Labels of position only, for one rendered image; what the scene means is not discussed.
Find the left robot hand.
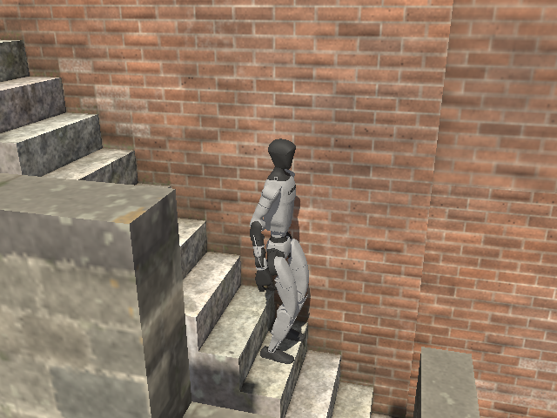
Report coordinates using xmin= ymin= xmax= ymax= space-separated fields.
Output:
xmin=286 ymin=232 xmax=292 ymax=258

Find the right robot hand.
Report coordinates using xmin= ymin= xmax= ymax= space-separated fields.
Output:
xmin=255 ymin=268 xmax=277 ymax=292

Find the robot right foot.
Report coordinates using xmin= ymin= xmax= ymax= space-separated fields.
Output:
xmin=260 ymin=346 xmax=294 ymax=364

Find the robot right upper arm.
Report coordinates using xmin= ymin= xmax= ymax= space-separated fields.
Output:
xmin=250 ymin=181 xmax=281 ymax=232

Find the robot right thigh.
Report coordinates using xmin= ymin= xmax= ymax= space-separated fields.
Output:
xmin=266 ymin=251 xmax=298 ymax=320

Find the right robot forearm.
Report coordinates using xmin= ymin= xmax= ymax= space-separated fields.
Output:
xmin=250 ymin=221 xmax=268 ymax=271

